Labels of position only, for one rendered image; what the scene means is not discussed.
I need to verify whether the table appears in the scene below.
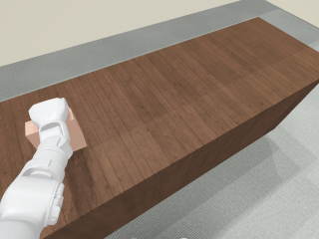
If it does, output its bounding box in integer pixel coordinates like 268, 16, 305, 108
0, 17, 319, 239

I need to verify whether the robot left upper arm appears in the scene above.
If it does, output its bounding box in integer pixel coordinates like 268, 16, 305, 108
0, 175, 65, 239

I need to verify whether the left robot hand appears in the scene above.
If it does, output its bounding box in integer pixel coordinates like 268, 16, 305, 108
28, 98, 69, 127

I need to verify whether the robot left forearm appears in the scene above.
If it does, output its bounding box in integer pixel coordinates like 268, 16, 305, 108
0, 119, 73, 219

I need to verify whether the sponge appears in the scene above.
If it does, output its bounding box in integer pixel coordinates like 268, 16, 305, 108
25, 108, 87, 152

